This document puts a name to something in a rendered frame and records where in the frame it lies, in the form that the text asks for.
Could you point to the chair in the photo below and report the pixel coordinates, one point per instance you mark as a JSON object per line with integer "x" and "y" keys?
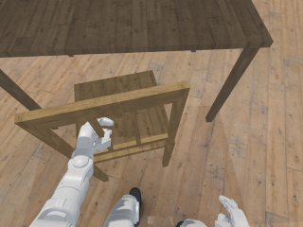
{"x": 134, "y": 102}

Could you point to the table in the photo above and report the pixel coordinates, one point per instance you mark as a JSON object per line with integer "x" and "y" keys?
{"x": 37, "y": 28}

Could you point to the robot right hand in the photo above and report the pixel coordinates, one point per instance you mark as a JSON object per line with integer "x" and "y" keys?
{"x": 236, "y": 219}

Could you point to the left robot thigh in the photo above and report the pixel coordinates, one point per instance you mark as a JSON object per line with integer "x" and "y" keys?
{"x": 125, "y": 213}

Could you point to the left robot forearm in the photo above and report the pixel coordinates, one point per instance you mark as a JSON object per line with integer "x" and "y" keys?
{"x": 69, "y": 194}

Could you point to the robot left hand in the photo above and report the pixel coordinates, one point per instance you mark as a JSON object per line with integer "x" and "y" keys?
{"x": 87, "y": 136}

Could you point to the robot left shin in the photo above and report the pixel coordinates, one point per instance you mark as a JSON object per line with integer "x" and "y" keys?
{"x": 129, "y": 196}

